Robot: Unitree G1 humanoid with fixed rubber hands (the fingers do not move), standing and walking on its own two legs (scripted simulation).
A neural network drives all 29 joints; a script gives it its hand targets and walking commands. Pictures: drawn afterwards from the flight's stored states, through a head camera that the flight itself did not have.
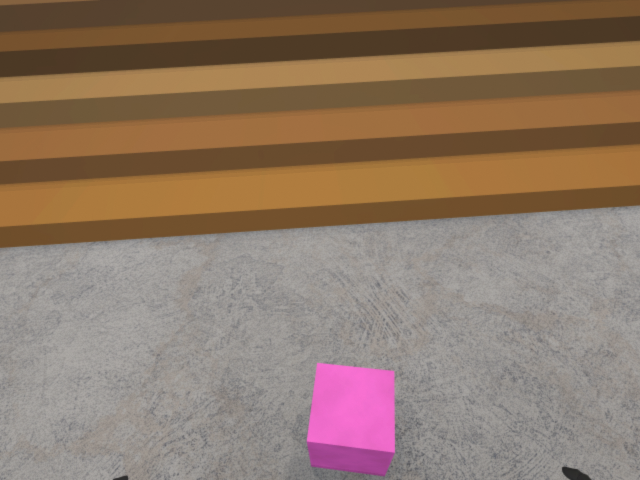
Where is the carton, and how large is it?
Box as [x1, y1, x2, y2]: [307, 363, 394, 475]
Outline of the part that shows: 317,363 307,435 307,445 311,466 384,475 394,453 393,371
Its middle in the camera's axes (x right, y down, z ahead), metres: +0.09 +0.50 +1.07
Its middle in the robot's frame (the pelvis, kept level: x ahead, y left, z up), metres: +0.41 -0.05 -0.66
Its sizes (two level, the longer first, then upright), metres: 0.210 0.200 0.250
